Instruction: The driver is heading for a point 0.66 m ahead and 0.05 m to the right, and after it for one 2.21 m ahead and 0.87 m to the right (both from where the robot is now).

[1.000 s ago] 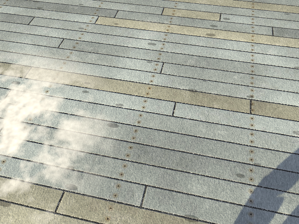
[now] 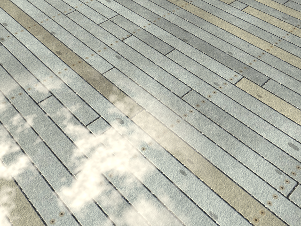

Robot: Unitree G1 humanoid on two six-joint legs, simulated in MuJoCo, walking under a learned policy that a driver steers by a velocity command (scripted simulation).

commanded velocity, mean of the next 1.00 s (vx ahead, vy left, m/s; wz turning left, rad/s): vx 0.48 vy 0.00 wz -0.02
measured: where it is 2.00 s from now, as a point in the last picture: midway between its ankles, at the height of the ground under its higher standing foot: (141, 183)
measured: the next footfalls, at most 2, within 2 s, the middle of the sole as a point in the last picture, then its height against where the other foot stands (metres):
left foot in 0.38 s outside the picture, level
right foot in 0.92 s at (162, 185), level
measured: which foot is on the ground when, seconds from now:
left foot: up 0.00-0.36, down 0.38-0.94, up 0.96-1.00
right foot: down 0.00-0.38, up 0.40-0.90, down 0.92-1.00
